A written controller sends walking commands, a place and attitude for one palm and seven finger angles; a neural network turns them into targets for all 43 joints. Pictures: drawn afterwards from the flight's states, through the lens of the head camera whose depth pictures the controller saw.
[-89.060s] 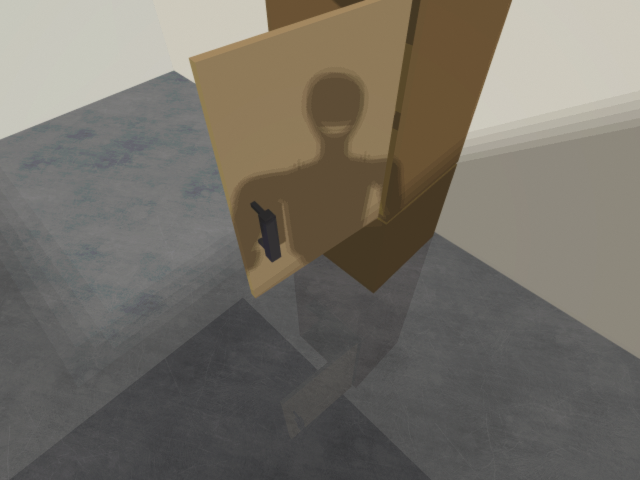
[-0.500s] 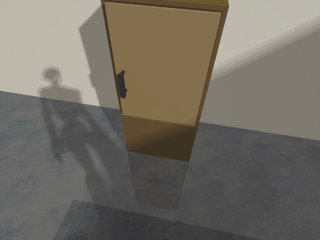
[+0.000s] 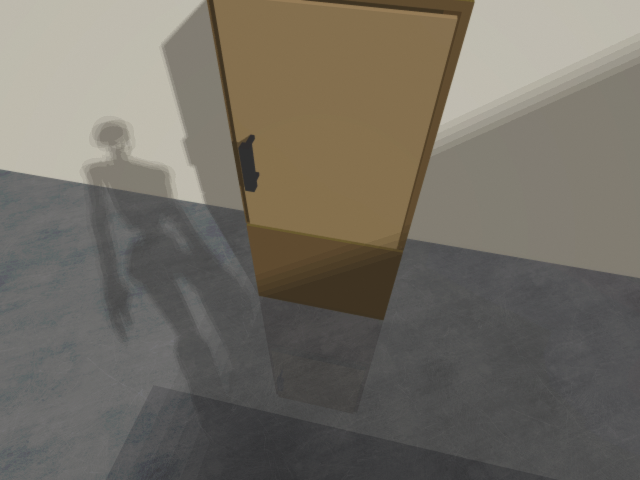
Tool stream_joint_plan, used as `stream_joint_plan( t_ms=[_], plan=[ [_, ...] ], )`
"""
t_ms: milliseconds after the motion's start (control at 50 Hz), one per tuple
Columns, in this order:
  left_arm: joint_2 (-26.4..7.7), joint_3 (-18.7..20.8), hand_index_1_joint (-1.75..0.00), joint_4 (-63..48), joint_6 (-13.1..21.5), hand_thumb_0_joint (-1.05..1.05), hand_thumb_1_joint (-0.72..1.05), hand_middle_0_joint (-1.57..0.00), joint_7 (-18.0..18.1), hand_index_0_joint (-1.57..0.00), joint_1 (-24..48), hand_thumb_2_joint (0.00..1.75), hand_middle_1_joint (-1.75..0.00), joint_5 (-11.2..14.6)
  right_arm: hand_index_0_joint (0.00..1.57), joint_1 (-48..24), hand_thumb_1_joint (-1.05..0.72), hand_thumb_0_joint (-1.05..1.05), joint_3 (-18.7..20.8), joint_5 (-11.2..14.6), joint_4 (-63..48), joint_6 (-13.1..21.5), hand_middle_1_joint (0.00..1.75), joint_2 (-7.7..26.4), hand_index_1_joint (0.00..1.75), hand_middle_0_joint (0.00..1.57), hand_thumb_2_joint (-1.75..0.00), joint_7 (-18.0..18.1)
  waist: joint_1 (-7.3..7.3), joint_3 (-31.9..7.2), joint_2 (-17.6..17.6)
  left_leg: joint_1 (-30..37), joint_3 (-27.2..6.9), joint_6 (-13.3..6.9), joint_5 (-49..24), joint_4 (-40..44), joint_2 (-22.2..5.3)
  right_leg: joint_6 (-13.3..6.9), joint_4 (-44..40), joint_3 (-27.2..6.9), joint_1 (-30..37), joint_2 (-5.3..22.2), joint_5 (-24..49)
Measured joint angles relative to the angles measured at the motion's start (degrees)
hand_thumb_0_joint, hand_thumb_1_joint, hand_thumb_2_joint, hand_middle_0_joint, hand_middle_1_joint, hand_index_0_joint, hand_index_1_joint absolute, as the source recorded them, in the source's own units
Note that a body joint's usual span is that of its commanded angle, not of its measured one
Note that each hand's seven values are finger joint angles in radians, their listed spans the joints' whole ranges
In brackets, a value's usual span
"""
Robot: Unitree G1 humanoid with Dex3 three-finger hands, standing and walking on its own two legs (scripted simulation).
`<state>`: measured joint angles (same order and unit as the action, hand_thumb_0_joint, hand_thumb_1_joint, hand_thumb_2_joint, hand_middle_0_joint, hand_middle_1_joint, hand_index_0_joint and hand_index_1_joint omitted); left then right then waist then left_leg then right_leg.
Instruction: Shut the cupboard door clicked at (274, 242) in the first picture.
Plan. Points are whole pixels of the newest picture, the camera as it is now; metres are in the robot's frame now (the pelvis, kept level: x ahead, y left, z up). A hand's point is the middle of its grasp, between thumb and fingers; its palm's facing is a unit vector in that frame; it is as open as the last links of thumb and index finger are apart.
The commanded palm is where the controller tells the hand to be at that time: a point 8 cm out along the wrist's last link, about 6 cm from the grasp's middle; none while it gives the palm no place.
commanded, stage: look to check the result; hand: left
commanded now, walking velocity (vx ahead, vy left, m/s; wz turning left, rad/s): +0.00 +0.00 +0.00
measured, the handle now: (251, 163) +0.80 +0.21 -0.10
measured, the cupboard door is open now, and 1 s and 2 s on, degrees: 0 0 0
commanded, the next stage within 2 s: stand and wait in 0.16 s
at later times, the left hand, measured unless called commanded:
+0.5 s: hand out of the picture -0.04 +0.15 -0.18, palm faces +0.05 -0.99 -0.16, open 7.3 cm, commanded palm none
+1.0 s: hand out of the picture -0.05 +0.15 -0.18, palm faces +0.05 -0.99 -0.16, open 7.3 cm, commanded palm none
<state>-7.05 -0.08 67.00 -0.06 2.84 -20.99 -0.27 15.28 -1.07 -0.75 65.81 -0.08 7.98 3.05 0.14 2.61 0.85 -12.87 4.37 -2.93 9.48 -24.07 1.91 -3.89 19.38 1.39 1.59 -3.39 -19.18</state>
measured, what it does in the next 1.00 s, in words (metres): stands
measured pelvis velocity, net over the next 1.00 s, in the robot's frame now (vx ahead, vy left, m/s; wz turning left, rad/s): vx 0.00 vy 0.00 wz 0.00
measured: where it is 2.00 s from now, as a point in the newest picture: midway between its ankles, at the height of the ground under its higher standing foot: outside the picture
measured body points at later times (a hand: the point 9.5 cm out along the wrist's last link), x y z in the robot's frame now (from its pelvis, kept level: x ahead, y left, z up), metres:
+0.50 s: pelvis +0.00 +0.00 +0.00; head +0.01 +0.00 +0.45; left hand -0.05 +0.20 -0.16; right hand -0.02 -0.21 -0.16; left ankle +0.04 +0.09 -0.74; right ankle -0.09 -0.07 -0.74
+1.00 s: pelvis +0.00 +0.00 +0.00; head +0.01 +0.00 +0.45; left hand -0.05 +0.20 -0.16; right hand -0.01 -0.21 -0.16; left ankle +0.04 +0.09 -0.74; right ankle -0.09 -0.07 -0.74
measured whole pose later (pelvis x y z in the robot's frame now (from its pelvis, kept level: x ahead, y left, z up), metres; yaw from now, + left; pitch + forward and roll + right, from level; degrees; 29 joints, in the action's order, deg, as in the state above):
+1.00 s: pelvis +0.00 +0.00 +0.00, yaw +0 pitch -2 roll +1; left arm -5.9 -0.2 66.5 0.2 3.0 -21.2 -0.2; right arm 16.4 -1.2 -0.7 66.0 0.0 7.2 3.1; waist 0.0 2.8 1.3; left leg -12.7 4.5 -3.0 10.2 -24.6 2.1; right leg -3.8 20.0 1.3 1.7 -3.1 -19.9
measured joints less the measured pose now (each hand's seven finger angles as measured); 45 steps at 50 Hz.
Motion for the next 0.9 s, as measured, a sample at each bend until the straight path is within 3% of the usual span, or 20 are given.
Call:
stream_joint_plan(
  t_ms=[900],
  plan=[
    [0.85,-0.04,-0.29,-0.54,0.3,0.0,0.91,-0.2,0.3,-0.2,-0.32,0.9,-0.3,0.04,0.2,1.37,-0.91,0.0,-0.1,0.07,0.37,-0.06,0.3,-0.97,0.3,0.2,-0.9,0.07,-0.21,0.1,0.53,0.14,0.07,0.09,0.92,-0.87,0.02,-0.02,0.55,-0.08,0.28,0.06,-0.73]
  ],
)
